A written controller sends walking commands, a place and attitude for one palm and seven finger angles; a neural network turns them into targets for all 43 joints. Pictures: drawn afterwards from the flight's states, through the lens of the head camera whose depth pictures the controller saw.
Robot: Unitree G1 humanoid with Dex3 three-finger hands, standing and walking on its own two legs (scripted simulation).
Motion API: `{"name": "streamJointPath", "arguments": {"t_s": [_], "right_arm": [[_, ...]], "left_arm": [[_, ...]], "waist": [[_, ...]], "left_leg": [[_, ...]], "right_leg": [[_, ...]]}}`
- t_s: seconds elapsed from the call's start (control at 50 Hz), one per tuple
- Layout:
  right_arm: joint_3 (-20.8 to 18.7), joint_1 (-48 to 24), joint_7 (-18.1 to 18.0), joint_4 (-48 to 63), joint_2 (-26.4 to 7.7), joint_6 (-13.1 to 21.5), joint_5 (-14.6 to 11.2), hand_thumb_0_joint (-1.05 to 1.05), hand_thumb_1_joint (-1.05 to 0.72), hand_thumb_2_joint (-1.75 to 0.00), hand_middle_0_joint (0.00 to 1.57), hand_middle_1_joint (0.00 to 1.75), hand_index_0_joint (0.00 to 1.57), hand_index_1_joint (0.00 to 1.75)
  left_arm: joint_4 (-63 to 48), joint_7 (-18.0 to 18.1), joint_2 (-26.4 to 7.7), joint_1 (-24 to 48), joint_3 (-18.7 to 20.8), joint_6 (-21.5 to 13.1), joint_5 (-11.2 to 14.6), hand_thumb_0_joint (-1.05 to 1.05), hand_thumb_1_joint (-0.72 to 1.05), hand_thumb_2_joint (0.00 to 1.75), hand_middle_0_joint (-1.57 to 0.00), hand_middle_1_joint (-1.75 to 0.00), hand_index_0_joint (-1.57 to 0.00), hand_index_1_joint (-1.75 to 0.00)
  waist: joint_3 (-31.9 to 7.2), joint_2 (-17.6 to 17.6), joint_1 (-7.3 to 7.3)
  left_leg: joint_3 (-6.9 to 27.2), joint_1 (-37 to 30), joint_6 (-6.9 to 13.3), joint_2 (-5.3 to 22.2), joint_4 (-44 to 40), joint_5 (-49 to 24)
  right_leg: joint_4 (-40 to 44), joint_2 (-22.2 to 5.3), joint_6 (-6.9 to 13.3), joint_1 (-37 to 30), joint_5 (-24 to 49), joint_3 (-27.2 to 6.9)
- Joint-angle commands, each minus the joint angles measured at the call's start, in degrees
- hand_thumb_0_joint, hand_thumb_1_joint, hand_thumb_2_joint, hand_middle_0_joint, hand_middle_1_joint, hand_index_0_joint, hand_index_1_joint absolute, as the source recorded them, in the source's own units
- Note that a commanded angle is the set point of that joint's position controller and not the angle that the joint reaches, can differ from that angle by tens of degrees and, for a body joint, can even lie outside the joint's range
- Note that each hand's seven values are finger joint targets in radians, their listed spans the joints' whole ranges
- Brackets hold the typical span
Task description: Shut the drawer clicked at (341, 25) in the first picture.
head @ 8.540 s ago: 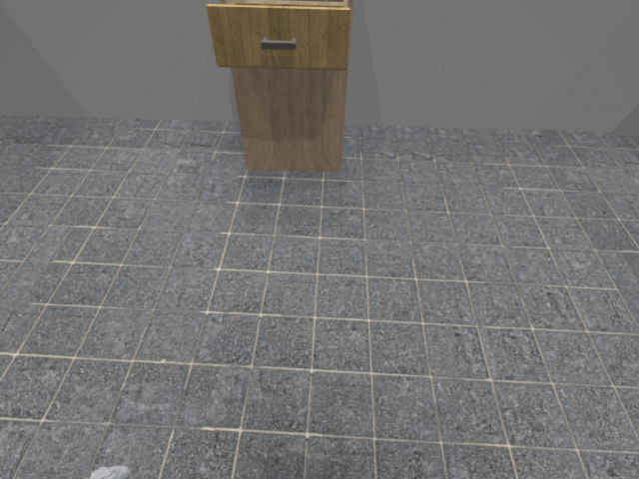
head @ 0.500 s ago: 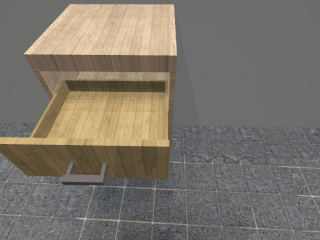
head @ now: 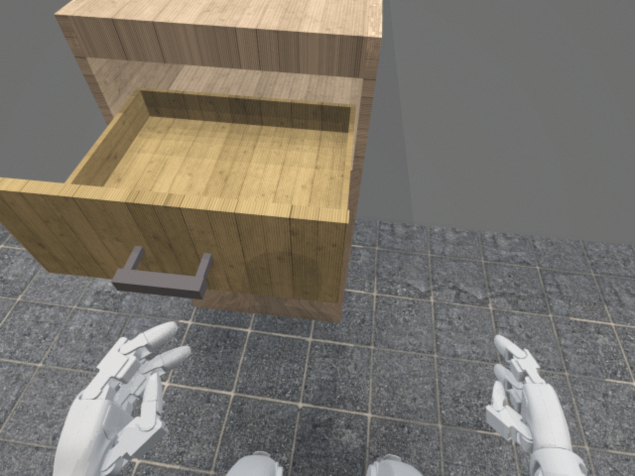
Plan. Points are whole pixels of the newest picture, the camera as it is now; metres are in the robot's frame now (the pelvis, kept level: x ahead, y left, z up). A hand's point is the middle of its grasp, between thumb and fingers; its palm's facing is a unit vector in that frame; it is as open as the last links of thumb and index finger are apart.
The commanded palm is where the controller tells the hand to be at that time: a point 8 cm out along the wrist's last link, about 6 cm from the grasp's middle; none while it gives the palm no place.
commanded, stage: raise the hand and make a fist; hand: left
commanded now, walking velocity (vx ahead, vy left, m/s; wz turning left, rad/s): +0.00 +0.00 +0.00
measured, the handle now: (166, 270) +0.34 +0.23 +0.06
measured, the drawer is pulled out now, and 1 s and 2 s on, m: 0.30 0.30 0.30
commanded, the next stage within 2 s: bring the fist close to the handle in 1.50 s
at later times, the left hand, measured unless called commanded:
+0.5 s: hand (139, 407) +0.17 +0.19 +0.09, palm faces +0.01 -1.00 -0.07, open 3.6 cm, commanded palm +0.13 +0.24 +0.10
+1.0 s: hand (118, 390) +0.17 +0.19 +0.14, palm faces +0.03 -1.00 -0.09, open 3.2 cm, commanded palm +0.12 +0.24 +0.16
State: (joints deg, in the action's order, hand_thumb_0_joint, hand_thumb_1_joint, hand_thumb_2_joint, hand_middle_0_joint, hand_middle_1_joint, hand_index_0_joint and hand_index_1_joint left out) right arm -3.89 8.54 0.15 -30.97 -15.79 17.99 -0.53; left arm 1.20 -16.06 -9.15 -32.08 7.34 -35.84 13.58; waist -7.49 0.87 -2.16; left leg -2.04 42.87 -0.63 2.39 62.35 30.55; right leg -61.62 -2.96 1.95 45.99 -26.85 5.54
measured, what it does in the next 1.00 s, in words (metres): stands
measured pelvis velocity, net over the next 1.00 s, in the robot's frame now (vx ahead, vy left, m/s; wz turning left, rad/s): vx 0.02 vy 0.02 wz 0.02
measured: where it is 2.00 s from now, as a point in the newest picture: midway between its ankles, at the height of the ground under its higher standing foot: outside the picture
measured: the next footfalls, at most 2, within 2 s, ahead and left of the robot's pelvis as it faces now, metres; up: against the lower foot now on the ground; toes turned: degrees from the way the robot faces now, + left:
none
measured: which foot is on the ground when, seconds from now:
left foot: down 0.00-1.00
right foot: down 0.00-1.00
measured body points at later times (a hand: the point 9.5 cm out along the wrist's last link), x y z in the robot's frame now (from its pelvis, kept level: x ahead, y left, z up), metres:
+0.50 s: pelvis +0.01 +0.01 +0.02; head +0.04 +0.00 +0.47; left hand +0.16 +0.24 +0.10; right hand +0.18 -0.24 -0.05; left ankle +0.00 +0.12 -0.66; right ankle +0.04 -0.10 -0.66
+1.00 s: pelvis +0.02 +0.02 +0.03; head +0.02 +0.01 +0.48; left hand +0.16 +0.24 +0.15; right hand +0.24 -0.17 -0.01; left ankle +0.00 +0.12 -0.66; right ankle +0.04 -0.10 -0.66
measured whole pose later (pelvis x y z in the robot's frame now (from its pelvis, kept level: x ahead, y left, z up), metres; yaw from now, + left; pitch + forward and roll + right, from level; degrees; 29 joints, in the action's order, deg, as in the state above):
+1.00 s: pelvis +0.02 +0.02 +0.03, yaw +1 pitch +5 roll -2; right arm 3.0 13.6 -1.8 -28.8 -11.5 16.9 -2.9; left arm -25.6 -12.2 -11.9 -41.3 5.3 -12.1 12.9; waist -6.7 -3.1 -3.1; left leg -1.2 28.5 1.2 1.5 51.8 28.6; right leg -48.6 -2.8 -0.2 29.8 -23.7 6.6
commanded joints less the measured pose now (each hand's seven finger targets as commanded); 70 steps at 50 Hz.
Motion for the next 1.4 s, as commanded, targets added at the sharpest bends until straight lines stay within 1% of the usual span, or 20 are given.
{"name": "streamJointPath", "arguments": {"t_s": [0.0,0.04,0.12,0.14,0.24,0.34,0.38,0.5,0.54,0.6,0.68,0.78,0.9,1.04,1.06,1.14,1.16,1.22,1.32,1.38], "right_arm": [[-0.3,-0.2,-1.7,9.9,-5.2,1.8,-2.3,0.00,-0.90,-0.90,0.20,0.30,0.20,0.30],[0.1,0.5,-2.9,10.6,-5.3,1.3,-2.7,0.00,-0.90,-0.90,0.20,0.30,0.20,0.30],[0.8,1.1,-4.0,10.4,-4.0,1.0,-2.6,0.00,-0.90,-0.90,0.20,0.30,0.20,0.30],[0.8,0.5,-4.2,9.8,-3.9,0.8,-2.6,0.00,-0.90,-0.90,0.20,0.30,0.20,0.30],[0.8,-1.2,-3.6,9.0,-2.6,0.8,-2.1,0.00,-0.90,-0.90,0.20,0.30,0.20,0.30],[0.7,-1.2,-3.3,9.2,-2.8,1.8,-2.2,0.00,-0.90,-0.90,0.20,0.30,0.20,0.30],[0.7,0.2,-3.0,9.4,-2.8,2.6,-2.2,0.00,-0.90,-0.90,0.20,0.30,0.20,0.30],[0.7,1.0,-2.6,9.5,-3.3,3.5,-2.0,0.00,-0.90,-0.90,0.20,0.30,0.20,0.30],[0.8,0.3,-2.7,9.6,-3.4,3.3,-2.1,0.00,-0.90,-0.90,0.20,0.30,0.20,0.30],[1.2,0.6,-2.4,10.8,-3.2,3.1,-2.3,0.00,-0.90,-0.90,0.20,0.30,0.20,0.30],[1.8,0.3,-2.1,11.6,-2.9,2.5,-2.3,0.00,-0.90,-0.90,0.20,0.30,0.20,0.30],[2.4,-0.2,-2.3,12.1,-2.4,1.7,-2.5,0.00,-0.90,-0.90,0.20,0.30,0.20,0.30],[3.5,-0.2,-2.5,12.3,-2.5,2.5,-2.8,0.00,-0.90,-0.90,0.20,0.30,0.20,0.30],[3.8,-1.0,-2.9,11.5,-2.6,4.3,-3.3,0.00,-0.90,-0.90,0.20,0.30,0.20,0.30],[4.1,-0.8,-2.8,11.6,-2.4,4.7,-3.3,0.00,-0.90,-0.90,0.20,0.30,0.20,0.30],[3.8,-1.4,-2.6,10.9,-2.3,5.4,-3.4,0.00,-0.90,-0.90,0.20,0.30,0.20,0.30],[3.9,-1.2,-2.5,10.9,-2.3,5.6,-3.4,0.00,-0.90,-0.90,0.20,0.30,0.20,0.30],[3.6,-1.3,-2.7,10.9,-2.5,5.6,-3.3,0.00,-0.90,-0.90,0.20,0.30,0.20,0.30],[3.5,-0.7,-2.5,10.5,-2.3,6.2,-3.1,0.00,-0.90,-0.90,0.20,0.30,0.20,0.30],[3.4,-0.8,-2.7,9.9,-2.5,6.1,-3.2,0.00,-0.90,-0.90,0.20,0.30,0.20,0.30]], "left_arm": [[-14.1,-3.0,-8.2,5.8,3.9,1.9,3.3,0.00,0.90,0.90,-0.62,-0.75,-0.62,-0.75],[-16.5,-3.9,-9.7,7.8,3.9,6.6,3.3,0.00,0.90,0.90,-0.66,-0.80,-0.66,-0.80],[-19.6,-3.0,-10.3,7.5,5.6,11.7,3.8,0.00,0.90,0.90,-0.74,-0.88,-0.74,-0.88],[-17.8,-2.3,-11.9,6.6,8.3,12.6,3.9,0.00,0.90,0.90,-0.76,-0.91,-0.76,-0.91],[-15.4,-1.1,-10.5,-1.8,10.0,13.8,4.2,0.00,0.90,0.90,-0.86,-1.01,-0.86,-1.01],[-19.3,-1.5,-9.9,-4.6,8.7,12.6,4.3,0.00,0.90,0.90,-0.96,-1.12,-0.96,-1.12],[-22.9,-1.4,-8.6,-5.3,6.4,11.4,4.2,0.00,0.90,0.90,-1.00,-1.17,-1.00,-1.17],[-27.6,1.6,-8.3,-7.0,4.8,10.3,2.6,0.00,0.90,0.90,-1.12,-1.30,-1.12,-1.30],[-29.1,2.5,-9.2,-7.3,5.3,10.9,1.9,0.00,0.90,0.90,-1.16,-1.34,-1.16,-1.34],[-32.0,2.9,-7.5,-8.5,2.5,12.6,1.3,0.00,0.90,0.90,-1.22,-1.40,-1.22,-1.40],[-34.3,3.6,-6.2,-9.4,0.2,15.2,0.4,0.00,0.90,0.90,-1.30,-1.49,-1.30,-1.49],[-36.2,4.8,-8.2,-10.9,2.7,18.1,-0.1,0.00,0.90,0.90,-1.40,-1.60,-1.40,-1.60],[-39.7,4.2,-7.1,-8.4,0.7,19.9,0.4,0.00,0.90,0.90,-1.40,-1.60,-1.40,-1.60],[-40.7,4.0,-9.5,-8.7,3.6,22.1,0.9,0.00,0.90,0.90,-1.40,-1.60,-1.40,-1.60],[-41.6,3.9,-8.4,-8.8,2.6,22.4,1.0,0.00,0.90,0.90,-1.40,-1.60,-1.40,-1.60],[-39.8,3.7,-7.5,-12.0,2.7,23.7,1.3,0.00,0.90,0.90,-1.40,-1.60,-1.40,-1.60],[-40.3,3.4,-6.5,-12.5,1.4,23.7,1.3,0.00,0.90,0.90,-1.40,-1.60,-1.40,-1.60],[-40.4,3.8,-8.4,-12.4,3.4,23.3,1.1,0.00,0.90,0.90,-1.40,-1.60,-1.40,-1.60],[-42.2,4.6,-8.2,-12.2,3.0,21.2,0.9,0.00,0.90,0.90,-1.40,-1.60,-1.40,-1.60],[-40.0,4.4,-8.5,-11.5,3.7,20.5,1.2,0.00,0.90,0.90,-1.40,-1.60,-1.40,-1.60]], "waist": [[-4.6,-0.9,3.24],[-6.0,0.2,3.91],[-8.2,0.2,2.89],[-8.3,1.0,2.51],[-7.1,1.4,0.64],[-5.2,1.3,0.80],[-6.0,-0.7,1.17],[-5.1,-1.5,1.24],[-5.3,-2.4,0.90],[-5.1,-4.5,1.06],[-3.4,-3.4,1.06],[-2.4,-2.0,0.17],[-1.2,-3.3,0.68],[-1.0,-2.2,-0.27],[-1.2,-3.6,-0.32],[-0.8,-2.2,-0.88],[-0.1,-3.0,-0.78],[0.5,-0.9,-0.97],[-0.4,-3.2,-0.73],[1.2,-1.6,-0.36]], "left_leg": [[1.6,3.9,2.0,-2.9,-7.2,-3.9],[1.7,3.1,2.4,-2.8,-7.0,-4.8],[2.3,0.8,2.4,-2.7,-8.2,-9.2],[2.4,0.8,2.2,-2.6,-8.2,-9.8],[2.9,-1.0,1.7,-2.8,-11.0,-14.3],[3.0,-3.2,1.8,-2.7,-13.1,-14.7],[3.0,-5.3,1.9,-2.8,-13.8,-15.0],[3.6,-7.8,1.8,-2.4,-15.7,-15.3],[3.6,-8.4,1.9,-2.4,-16.1,-15.4],[3.7,-10.3,1.8,-2.1,-17.2,-16.5],[4.1,-11.6,1.7,-1.8,-18.5,-17.5],[4.0,-12.0,1.4,-1.5,-19.8,-17.6],[4.3,-14.1,1.3,-1.4,-21.2,-17.0],[4.1,-15.8,1.3,-1.5,-22.6,-18.0],[4.1,-16.5,1.3,-1.7,-23.0,-18.7],[3.9,-17.3,0.9,-1.7,-23.4,-22.2],[3.7,-17.4,0.9,-1.8,-23.4,-21.9],[3.3,-16.4,1.1,-2.0,-23.7,-19.5],[2.9,-17.6,1.3,-2.2,-23.2,-19.8],[2.9,-16.7,1.4,-2.2,-23.2,-17.7]], "right_leg": [[15.5,1.1,-0.6,-7.5,-8.0,-9.2],[17.3,1.1,-1.1,-9.9,-7.9,-10.1],[18.0,1.1,-1.6,-14.2,-2.5,-9.1],[18.3,1.1,-1.7,-15.1,-1.8,-9.3],[18.0,0.7,-1.9,-18.4,7.0,-7.4],[18.8,0.9,-1.6,-18.1,6.6,-6.3],[18.4,1.4,-1.4,-17.4,7.0,-5.2],[16.9,2.2,-0.9,-16.2,8.4,-2.1],[17.0,2.1,-0.8,-16.8,8.8,-1.9],[16.5,2.3,-0.9,-16.6,10.6,-0.6],[16.9,2.7,-0.9,-17.1,11.9,0.2],[17.8,2.9,-0.8,-18.9,12.3,0.5],[19.3,3.1,-0.9,-19.7,12.1,0.5],[21.4,3.1,-0.8,-22.9,13.7,0.1],[21.4,3.0,-0.7,-23.2,14.4,0.4],[21.6,3.1,-0.8,-24.9,18.2,0.7],[21.8,3.0,-0.9,-24.5,18.2,0.7],[22.6,3.1,-0.9,-24.6,16.2,0.1],[22.8,2.9,-0.9,-24.6,16.7,-0.3],[23.7,3.1,-0.9,-23.9,14.5,-0.8]]}}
